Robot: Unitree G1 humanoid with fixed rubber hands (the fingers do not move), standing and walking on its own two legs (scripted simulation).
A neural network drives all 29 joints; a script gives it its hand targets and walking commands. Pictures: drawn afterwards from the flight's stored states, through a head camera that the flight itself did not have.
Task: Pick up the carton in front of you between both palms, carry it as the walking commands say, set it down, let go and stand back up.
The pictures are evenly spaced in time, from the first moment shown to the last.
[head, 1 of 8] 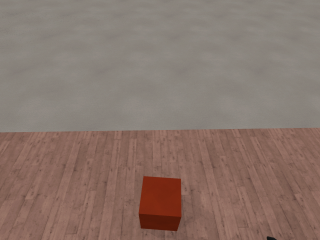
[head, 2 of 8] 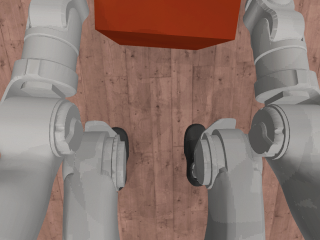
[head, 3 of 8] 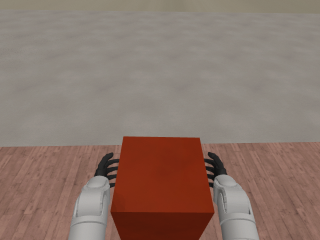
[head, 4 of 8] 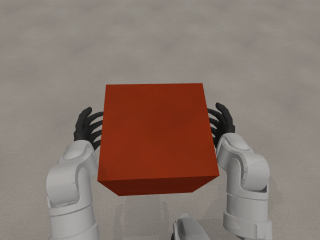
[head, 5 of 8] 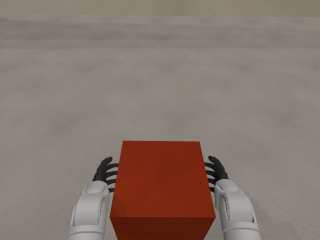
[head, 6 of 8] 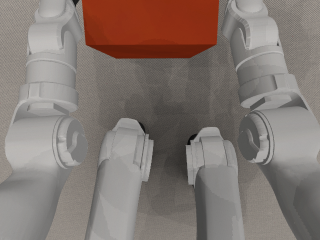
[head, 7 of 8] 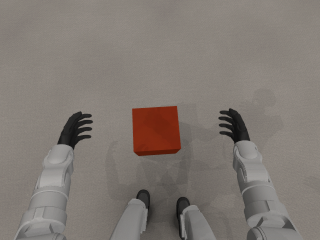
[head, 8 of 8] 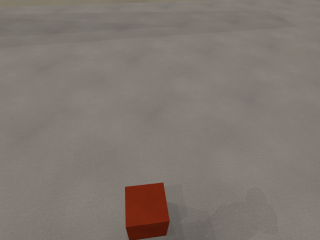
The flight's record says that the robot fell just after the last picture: no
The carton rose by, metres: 0.68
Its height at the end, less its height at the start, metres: -0.14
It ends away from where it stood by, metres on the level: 2.00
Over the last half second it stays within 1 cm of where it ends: yes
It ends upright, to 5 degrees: yes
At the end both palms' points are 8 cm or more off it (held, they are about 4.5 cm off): yes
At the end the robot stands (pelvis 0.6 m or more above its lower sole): yes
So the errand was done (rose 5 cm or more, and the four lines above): yes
